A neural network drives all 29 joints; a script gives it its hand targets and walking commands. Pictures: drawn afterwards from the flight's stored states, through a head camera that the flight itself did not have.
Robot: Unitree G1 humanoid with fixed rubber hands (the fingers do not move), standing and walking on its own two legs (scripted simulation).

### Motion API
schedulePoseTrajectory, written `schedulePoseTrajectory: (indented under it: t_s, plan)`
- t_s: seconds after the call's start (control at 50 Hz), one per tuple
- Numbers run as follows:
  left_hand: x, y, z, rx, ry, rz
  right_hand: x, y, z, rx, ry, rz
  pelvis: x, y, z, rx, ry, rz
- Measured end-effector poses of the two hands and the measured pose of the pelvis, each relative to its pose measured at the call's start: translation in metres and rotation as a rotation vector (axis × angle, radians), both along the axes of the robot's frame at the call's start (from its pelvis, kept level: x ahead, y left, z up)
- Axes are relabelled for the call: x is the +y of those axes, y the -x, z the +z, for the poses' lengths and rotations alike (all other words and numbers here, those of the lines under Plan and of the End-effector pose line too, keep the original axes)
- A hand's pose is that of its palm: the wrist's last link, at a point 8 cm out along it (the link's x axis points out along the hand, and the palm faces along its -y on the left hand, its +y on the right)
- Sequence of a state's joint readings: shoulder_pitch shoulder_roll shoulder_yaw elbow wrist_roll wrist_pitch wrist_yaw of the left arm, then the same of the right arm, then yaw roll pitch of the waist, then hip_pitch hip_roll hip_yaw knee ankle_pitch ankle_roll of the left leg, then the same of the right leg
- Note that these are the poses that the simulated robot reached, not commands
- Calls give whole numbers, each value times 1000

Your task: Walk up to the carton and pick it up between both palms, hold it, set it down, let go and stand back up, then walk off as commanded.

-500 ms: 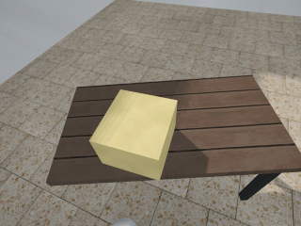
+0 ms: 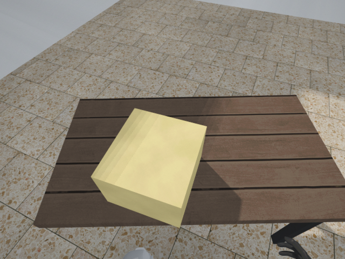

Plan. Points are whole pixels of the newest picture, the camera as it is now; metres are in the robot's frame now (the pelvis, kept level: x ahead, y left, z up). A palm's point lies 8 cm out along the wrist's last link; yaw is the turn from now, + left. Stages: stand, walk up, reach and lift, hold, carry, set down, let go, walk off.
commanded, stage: walk up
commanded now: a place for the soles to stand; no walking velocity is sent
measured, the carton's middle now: (155, 164) +0.40 +0.06 -0.11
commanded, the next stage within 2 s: reach and lift in 1.26 s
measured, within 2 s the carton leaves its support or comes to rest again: neither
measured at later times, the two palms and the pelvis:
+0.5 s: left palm out of the picture +0.12 +0.31 -0.07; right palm out of the picture +0.08 -0.29 -0.08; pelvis +0.00 +0.01 +0.03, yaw +0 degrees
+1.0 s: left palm out of the picture +0.05 +0.34 -0.08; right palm out of the picture +0.10 -0.28 -0.08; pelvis -0.01 +0.02 +0.03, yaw +1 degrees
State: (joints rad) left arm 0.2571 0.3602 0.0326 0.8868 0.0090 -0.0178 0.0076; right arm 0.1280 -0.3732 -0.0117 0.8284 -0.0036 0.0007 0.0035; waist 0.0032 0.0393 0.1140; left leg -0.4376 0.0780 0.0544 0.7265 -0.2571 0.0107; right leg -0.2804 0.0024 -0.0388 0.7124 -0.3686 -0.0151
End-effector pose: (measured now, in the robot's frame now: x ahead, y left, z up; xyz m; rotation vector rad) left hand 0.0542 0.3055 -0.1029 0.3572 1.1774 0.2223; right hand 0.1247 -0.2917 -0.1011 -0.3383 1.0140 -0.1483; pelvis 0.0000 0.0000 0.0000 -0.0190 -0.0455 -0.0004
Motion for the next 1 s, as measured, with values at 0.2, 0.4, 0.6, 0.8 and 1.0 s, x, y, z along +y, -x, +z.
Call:
schedulePoseTrajectory:
  t_s: [0.2,0.4,0.6,0.8,1.0]
  plan:
    - [14,-23,25,-60,-57,2,-14,30,-7,118,-9,-48,-1,1,10,1,-32,9]
    - [9,-59,34,-115,-1,-47,-3,46,10,142,-10,-73,8,0,25,-4,-20,6]
    - [5,-48,23,-51,49,-22,5,40,23,152,2,-67,11,-3,33,6,-11,2]
    - [20,-17,18,30,26,24,7,31,21,163,11,-66,17,5,32,11,-7,8]
    - [34,0,22,49,-8,48,14,25,19,152,-14,-55,18,9,31,12,-5,16]
